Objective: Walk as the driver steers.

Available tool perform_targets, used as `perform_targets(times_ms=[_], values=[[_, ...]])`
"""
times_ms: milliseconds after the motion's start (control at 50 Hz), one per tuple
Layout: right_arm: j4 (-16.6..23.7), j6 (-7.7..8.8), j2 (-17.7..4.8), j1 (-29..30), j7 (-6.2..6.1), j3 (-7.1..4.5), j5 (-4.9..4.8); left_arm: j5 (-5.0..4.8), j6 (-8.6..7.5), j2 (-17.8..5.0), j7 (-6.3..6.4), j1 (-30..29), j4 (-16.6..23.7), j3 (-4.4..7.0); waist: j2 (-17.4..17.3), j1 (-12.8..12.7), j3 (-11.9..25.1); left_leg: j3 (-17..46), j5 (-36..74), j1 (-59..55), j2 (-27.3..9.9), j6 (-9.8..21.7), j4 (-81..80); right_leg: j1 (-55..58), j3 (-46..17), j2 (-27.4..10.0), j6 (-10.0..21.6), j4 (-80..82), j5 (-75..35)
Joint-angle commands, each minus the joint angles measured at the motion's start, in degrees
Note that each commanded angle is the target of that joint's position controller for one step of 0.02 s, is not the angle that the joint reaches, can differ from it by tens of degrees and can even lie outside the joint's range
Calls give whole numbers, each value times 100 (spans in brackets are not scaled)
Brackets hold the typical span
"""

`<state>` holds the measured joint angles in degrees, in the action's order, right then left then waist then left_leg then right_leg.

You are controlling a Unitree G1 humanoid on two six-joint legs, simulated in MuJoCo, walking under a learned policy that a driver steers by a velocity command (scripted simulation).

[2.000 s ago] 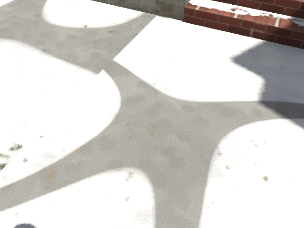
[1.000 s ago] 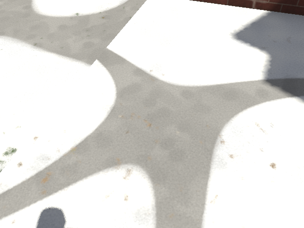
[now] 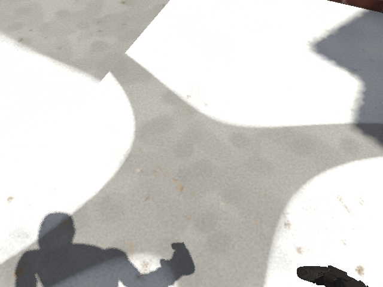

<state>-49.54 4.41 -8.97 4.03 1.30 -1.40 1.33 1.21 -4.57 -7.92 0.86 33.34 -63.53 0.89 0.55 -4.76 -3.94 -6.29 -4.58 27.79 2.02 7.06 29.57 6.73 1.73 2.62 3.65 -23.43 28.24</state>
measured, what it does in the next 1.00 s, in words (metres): walks ahead: right foot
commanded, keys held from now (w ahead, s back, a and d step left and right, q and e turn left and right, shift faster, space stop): w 1.00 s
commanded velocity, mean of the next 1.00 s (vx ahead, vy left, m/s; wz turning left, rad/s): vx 0.50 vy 0.00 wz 0.00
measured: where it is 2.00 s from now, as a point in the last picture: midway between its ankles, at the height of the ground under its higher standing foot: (218, 124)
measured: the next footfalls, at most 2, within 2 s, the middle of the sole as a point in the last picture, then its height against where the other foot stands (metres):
right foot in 0.54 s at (245, 283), level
left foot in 1.08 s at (195, 197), level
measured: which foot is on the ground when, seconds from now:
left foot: down 0.00-0.54, up 0.56-1.00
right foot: down 0.00-0.00, up 0.02-0.52, down 0.54-1.00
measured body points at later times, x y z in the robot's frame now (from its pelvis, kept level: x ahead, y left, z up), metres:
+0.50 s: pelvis +0.27 -0.01 +0.02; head +0.31 -0.02 +0.46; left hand +0.47 +0.19 -0.10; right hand +0.18 -0.24 -0.13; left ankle +0.13 +0.07 -0.72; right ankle +0.41 -0.11 -0.70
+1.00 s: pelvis +0.54 -0.03 +0.02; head +0.57 -0.03 +0.47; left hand +0.45 +0.19 -0.12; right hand +0.72 -0.24 -0.10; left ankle +0.70 +0.09 -0.68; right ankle +0.42 -0.11 -0.72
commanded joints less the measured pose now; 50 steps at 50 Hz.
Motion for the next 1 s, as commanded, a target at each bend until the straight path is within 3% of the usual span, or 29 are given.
perform_targets(times_ms=[20, 40, 60, 80, 100, 120, 140, 200, 260, 300, 380, 440, 480, 500, 520, 540, 560, 580, 600, 620, 660, 680, 720, 760, 860, 940, 1000], values=[[-466, 88, -1629, -3076, -157, -483, 231, -253, -58, -142, -88, 631, 407, 1, -1087, 1142, 2378, 3662, -911, -5314, -2513, 1282, -205, -3587, 137, -244, 141, -4912, -1174], [-528, -50, -1416, -3047, -113, -473, -31, -124, -46, -804, -103, 297, 338, 199, -539, 1243, 2473, 4866, -1621, -5032, -2562, 1401, -1091, -4206, -434, 63, 225, -5597, 23], [-495, -71, -1211, -2321, -114, -401, -64, -48, -26, -855, -92, -342, 574, 261, -506, 949, 1298, 3970, -2105, -4138, -2321, 1142, -1301, -4709, -453, -308, 264, -5650, -469], [-417, -15, -859, -1843, -101, -316, -83, 6, -65, -764, -101, -807, 725, 245, -265, 812, 613, 3234, -1536, -3102, -2071, 948, -1565, -4616, -410, -529, 261, -5240, -919], [-444, 39, -689, -1668, -107, -272, -67, 51, -36, -615, -114, -914, 725, 250, -190, 580, 297, 2710, -945, -2365, -1809, 765, -1726, -4264, -423, -683, 230, -4895, -1118], [-531, 67, -518, -1684, -131, -222, -86, 132, 53, -476, -131, -759, 679, 236, -244, 358, 165, 2270, -496, -1809, -1580, 639, -1838, -3873, -411, -775, 154, -4622, -1142], [-600, 119, -406, -1811, -137, -185, -78, 153, 127, -340, -163, -613, 601, 223, -266, 268, 199, 1984, -93, -1566, -1480, 625, -1912, -3598, -379, -779, 110, -4477, -1144], [-765, 226, -631, -2172, -144, -215, -83, 128, 240, -341, -207, -1010, 777, 237, -381, 164, 107, 1491, 409, -1398, -1293, 639, -2101, -3764, -231, -833, -23, -3943, -1553], [-816, 202, -676, -2455, -151, -200, -100, 109, 238, -462, -239, -1970, 1101, 245, -366, 316, -136, 1223, 519, -1515, -1146, 569, -2256, -4187, -87, -923, -164, -3000, -2298], [-843, 196, -703, -2699, -145, -190, -104, 72, 220, -412, -258, -2489, 1256, 209, -367, 465, -198, 1096, 790, -1682, -1105, 514, -2255, -4161, 19, -861, -204, -2307, -2687], [-980, 201, -790, -3245, -172, -194, -65, 15, 200, -437, -267, -3301, 1523, 167, -377, 755, -228, 1051, 1029, -2394, -1240, 495, -2170, -4144, 175, -700, -179, -1453, -2877], [-1056, 187, -855, -3413, -213, -209, -7, 22, 146, -555, -257, -3582, 1681, 196, -390, 794, -259, 1094, 1610, -3042, -1463, 503, -1870, -4171, 189, -612, -23, -1094, -2448], [-1054, 180, -929, -3304, -245, -226, 12, 18, 96, -617, -227, -3348, 1645, 235, -437, 623, -132, 988, 2587, -3192, -1486, 391, -1389, -3590, 281, -411, 132, -785, -1984], [-1054, 179, -978, -3223, -251, -237, 3, 27, 62, -696, -189, -2891, 1505, 284, -458, 400, 102, 904, 3356, -3176, -1434, 311, -827, -2942, 375, -211, 229, -606, -1805], [-1048, 162, -964, -3144, -241, -224, -20, 64, 3, -808, -140, -1984, 1194, 356, -265, 2, 568, 672, 3574, -2924, -1206, 196, 222, -1818, 441, -68, 369, -242, -1996], [-907, 169, -816, -3082, -224, -167, -74, 190, -59, -1183, -76, -946, 945, 476, 31, -371, 1245, 489, 2351, -1897, -973, 78, 1675, -314, -449, -891, 650, -205, -1632], [-750, 167, -226, -3665, -154, -49, -338, 262, -54, -1816, -69, -340, 872, 636, 1356, -261, 2084, 33, -1085, 213, 18, -249, 4022, 1428, -3225, -2659, 1487, 250, -1075], [-796, 152, -802, -3384, -171, -214, -175, 63, 46, -1533, -112, -799, 926, 580, 678, -138, 1915, 781, -2257, 787, 23, -151, 4609, 1010, -3940, -2610, 1442, 793, -969], [-619, 151, -835, -2867, -156, -248, -132, 0, 54, -1272, -134, -1465, 1035, 490, 418, 101, 1029, 884, -1774, 1025, -296, -104, 4591, 209, -2960, -2368, 1263, 850, -1055], [-557, 171, -731, -2599, -133, -225, -116, 6, 15, -957, -158, -1806, 1079, 406, 150, 220, 626, 904, -1377, 891, -483, -104, 4298, -479, -2351, -2131, 1108, 1050, -1627], [-583, 30, -534, -2646, -87, -226, 24, -29, -52, -612, -122, -1894, 955, 290, 273, 547, 280, 865, -1108, 437, -712, -187, 3749, -1266, -1468, -1639, 762, 1276, -2355], [-624, -45, -452, -2729, -52, -226, 58, -31, -92, -578, -106, -1757, 877, 272, 310, 605, 283, 810, -1057, 285, -707, -242, 3641, -1378, -1279, -1556, 731, 1321, -2631], [-570, -136, -431, -2599, -1, -242, 94, -46, -167, -726, -87, -1451, 737, 293, 266, 665, 235, 689, -920, 409, -717, -347, 3460, -1411, -1015, -1470, 777, 1409, -3100], [-394, -188, -463, -2109, 25, -246, 92, -50, -185, -837, -82, -1242, 662, 306, 261, 621, 68, 599, -563, 787, -814, -450, 3116, -1386, -853, -1429, 809, 1579, -3107], [33, -191, -454, -863, 49, -186, 9, -51, -173, -809, -82, -787, 547, 249, 281, 373, -174, 361, 272, 1027, -786, -593, 1614, -1127, -514, -1258, 757, 1719, -3505], [249, -164, -456, -241, 49, -143, -16, -27, -167, -872, -44, -386, 402, 242, 331, 187, -247, 208, 442, 889, -612, -468, 761, -579, -404, -1381, 765, 1621, -3850], [381, -116, -566, -86, 37, -172, -10, 21, -135, -956, 12, -332, 321, 264, 330, 237, -309, 207, 16, 815, -523, -260, 413, -74, -400, -1599, 751, 1331, -4407]])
